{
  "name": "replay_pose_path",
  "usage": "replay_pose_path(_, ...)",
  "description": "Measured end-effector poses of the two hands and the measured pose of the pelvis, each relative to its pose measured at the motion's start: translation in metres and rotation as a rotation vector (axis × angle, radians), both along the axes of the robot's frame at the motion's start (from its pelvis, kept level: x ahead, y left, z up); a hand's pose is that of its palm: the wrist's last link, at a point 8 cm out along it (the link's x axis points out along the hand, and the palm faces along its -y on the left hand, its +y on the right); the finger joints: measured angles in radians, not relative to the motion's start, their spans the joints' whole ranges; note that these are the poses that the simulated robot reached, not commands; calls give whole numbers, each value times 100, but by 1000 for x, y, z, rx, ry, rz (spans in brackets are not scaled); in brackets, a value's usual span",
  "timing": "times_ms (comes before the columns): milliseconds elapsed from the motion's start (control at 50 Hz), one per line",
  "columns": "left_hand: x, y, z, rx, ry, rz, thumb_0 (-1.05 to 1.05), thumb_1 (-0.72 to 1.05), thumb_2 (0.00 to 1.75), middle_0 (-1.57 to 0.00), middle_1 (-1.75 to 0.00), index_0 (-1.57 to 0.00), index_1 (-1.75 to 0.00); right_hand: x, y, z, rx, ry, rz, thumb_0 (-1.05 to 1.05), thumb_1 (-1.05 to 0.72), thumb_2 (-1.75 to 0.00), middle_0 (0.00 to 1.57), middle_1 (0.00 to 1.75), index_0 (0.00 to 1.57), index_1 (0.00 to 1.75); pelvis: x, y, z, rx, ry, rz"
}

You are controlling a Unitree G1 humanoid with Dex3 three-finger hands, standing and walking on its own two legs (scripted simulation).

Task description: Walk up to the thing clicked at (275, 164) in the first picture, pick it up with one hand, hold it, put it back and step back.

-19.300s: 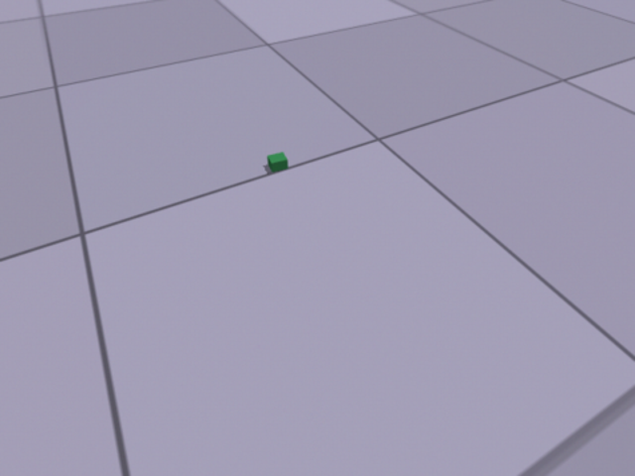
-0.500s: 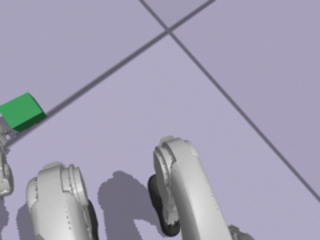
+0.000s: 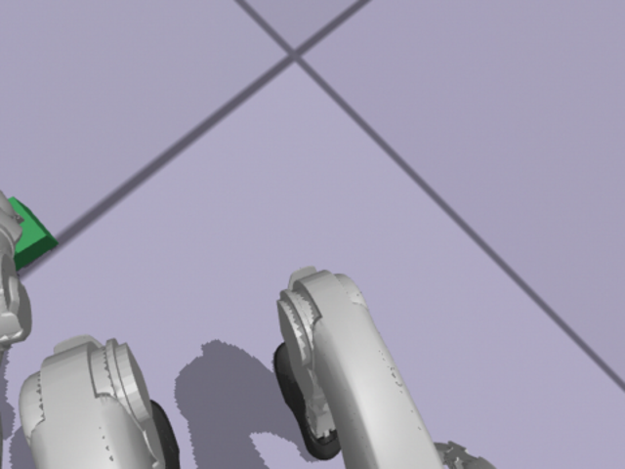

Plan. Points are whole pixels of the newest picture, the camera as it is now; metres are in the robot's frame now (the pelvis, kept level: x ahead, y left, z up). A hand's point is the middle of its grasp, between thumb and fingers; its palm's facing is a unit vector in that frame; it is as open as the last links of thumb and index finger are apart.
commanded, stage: approach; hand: left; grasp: from above
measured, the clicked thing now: (8, 238) +0.49 +0.29 -0.29
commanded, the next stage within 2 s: rest palm in 0.36 s
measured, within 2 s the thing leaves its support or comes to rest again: neither
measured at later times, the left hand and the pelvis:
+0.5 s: hand out of the picture +0.47 +0.29 -0.17, palm faces -0.29 -0.22 -0.93, open 13.5 cm; pelvis +0.00 +0.00 +0.00, yaw +0 degrees
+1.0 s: hand (4, 235) +0.48 +0.28 -0.24, palm faces -0.33 -0.24 -0.91, open 13.9 cm; pelvis +0.00 +0.00 -0.01, yaw -2 degrees
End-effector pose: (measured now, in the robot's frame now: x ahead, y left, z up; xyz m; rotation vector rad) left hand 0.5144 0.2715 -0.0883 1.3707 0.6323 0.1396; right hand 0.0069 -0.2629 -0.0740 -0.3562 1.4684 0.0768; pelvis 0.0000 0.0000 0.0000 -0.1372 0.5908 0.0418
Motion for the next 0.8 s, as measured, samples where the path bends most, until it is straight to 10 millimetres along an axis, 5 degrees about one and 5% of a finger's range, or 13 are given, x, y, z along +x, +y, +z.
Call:
replay_pose_path(100,0,-1,-1,6,51,37,0,-42,87,-26,-83,-23,-86,-18,2,2,15,33,-38,0,-89,-90,20,30,20,30,0,0,2,0,0,-6)
replay_pose_path(260,-45,11,-38,-27,172,30,0,-42,87,-24,-85,-21,-87,-36,10,-2,46,88,-40,0,-89,-89,20,30,20,30,-5,-2,0,9,-31,-1)
replay_pose_path(360,-56,10,-46,-42,94,-32,0,-41,86,-24,-85,-22,-87,-26,11,-7,43,86,-9,0,-89,-89,20,30,20,30,-6,-3,-4,11,-41,2)
replay_pose_path(580,-42,31,-13,12,46,57,0,-44,93,-23,-83,-20,-86,28,1,-7,13,-66,56,0,-89,-89,20,30,20,30,-2,1,0,1,-17,6)
replay_pose_path(800,-51,23,-59,-33,162,-18,0,-47,93,-19,-86,-16,-89,2,5,1,7,5,97,0,-88,-89,20,30,19,30,-6,1,-6,-10,-58,2)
